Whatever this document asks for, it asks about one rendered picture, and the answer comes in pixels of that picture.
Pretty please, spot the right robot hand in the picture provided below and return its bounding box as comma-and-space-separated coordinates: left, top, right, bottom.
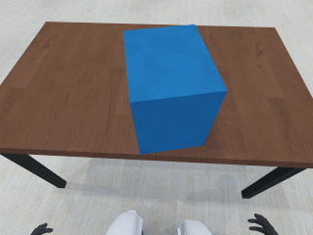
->
248, 213, 279, 235

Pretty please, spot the left robot hand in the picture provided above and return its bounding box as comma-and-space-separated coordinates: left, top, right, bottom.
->
30, 222, 54, 235

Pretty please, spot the robot thigh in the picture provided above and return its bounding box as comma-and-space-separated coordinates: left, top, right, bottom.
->
177, 220, 212, 235
105, 211, 143, 235

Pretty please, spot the table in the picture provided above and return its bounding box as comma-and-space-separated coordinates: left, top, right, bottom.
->
0, 22, 313, 199

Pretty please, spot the robot left thigh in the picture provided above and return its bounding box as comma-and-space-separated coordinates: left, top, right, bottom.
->
105, 211, 143, 235

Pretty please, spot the robot right thigh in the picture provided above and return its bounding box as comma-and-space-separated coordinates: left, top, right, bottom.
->
177, 220, 212, 235

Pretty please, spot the carton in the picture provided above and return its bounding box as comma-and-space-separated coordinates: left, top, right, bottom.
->
123, 24, 227, 155

